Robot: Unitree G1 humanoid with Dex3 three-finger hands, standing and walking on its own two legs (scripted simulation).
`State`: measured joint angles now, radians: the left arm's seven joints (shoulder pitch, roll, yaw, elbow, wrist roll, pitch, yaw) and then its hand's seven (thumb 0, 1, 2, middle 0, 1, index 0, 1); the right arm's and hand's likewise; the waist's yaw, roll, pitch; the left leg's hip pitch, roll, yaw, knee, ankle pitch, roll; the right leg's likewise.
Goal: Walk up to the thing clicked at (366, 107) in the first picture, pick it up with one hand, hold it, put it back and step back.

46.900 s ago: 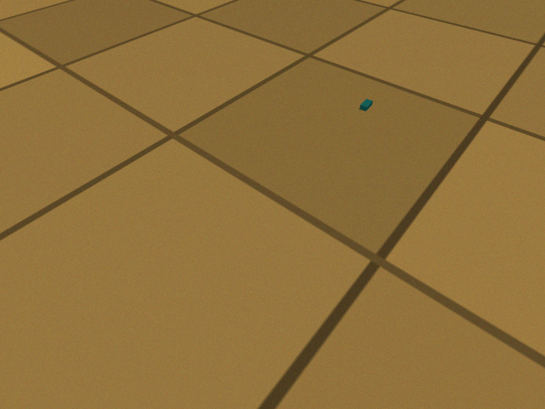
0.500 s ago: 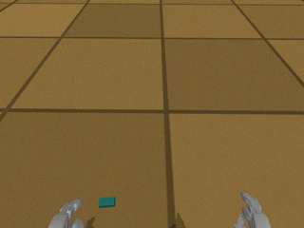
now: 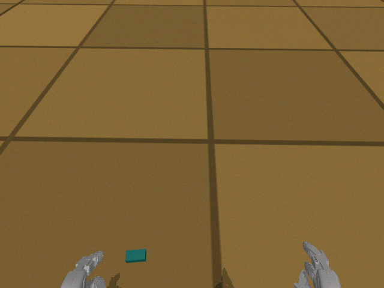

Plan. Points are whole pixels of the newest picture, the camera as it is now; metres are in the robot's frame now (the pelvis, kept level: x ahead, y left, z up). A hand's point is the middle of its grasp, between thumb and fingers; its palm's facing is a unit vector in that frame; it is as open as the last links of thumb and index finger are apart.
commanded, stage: home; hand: left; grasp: from above
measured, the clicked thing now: (136, 255) +0.45 +0.28 -0.70
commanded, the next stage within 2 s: stand in 0.56 s
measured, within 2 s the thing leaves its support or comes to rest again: neither
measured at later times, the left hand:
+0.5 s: hand out of the picture +0.16 +0.18 -0.05, palm faces +0.05 -0.98 -0.20, open 7.4 cm
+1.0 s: hand out of the picture +0.08 +0.24 -0.11, palm faces +0.03 -0.93 -0.35, open 7.4 cm
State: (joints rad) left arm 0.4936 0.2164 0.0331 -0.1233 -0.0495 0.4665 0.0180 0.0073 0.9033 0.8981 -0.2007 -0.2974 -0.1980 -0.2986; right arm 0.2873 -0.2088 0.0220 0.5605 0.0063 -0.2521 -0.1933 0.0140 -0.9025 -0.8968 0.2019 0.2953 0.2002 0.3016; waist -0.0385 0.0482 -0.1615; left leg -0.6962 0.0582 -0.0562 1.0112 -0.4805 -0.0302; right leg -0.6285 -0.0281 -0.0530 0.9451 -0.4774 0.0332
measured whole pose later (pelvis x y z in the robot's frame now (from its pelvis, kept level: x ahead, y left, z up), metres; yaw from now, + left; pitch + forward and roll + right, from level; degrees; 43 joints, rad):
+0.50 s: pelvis +0.00 +0.00 +0.00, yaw +0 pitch +9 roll -3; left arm 0.50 0.22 0.03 -0.13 -0.05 0.47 0.02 0.01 0.90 0.90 -0.20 -0.30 -0.20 -0.30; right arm 0.29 -0.21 0.02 0.55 0.01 -0.25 -0.19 0.01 -0.90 -0.90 0.20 0.30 0.20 0.30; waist -0.04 0.05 -0.16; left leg -0.70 0.06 -0.06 1.02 -0.48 -0.03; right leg -0.63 -0.03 -0.05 0.95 -0.47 0.04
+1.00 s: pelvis +0.00 +0.00 +0.03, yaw +0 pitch +0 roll +0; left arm 0.24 0.30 0.05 0.81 0.05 0.05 0.04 0.01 0.90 0.90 -0.20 -0.30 -0.20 -0.30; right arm 0.19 -0.30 -0.05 0.92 -0.05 -0.02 -0.02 0.01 -0.91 -0.90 0.20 0.30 0.20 0.30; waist 0.02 0.01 0.04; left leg -0.37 0.03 -0.01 0.74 -0.37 -0.02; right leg -0.34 -0.06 -0.02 0.73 -0.38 0.04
